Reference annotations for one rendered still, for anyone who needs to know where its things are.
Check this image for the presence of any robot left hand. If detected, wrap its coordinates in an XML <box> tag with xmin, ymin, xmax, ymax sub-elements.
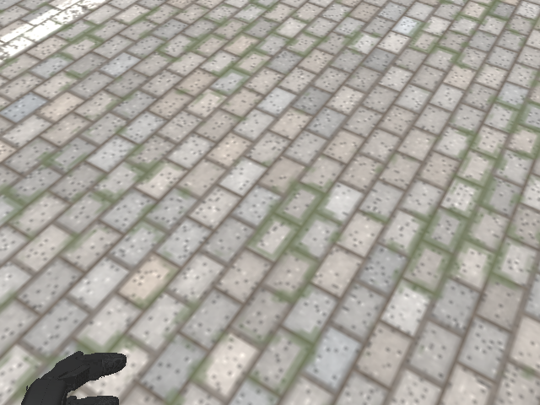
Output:
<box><xmin>21</xmin><ymin>351</ymin><xmax>127</xmax><ymax>405</ymax></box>

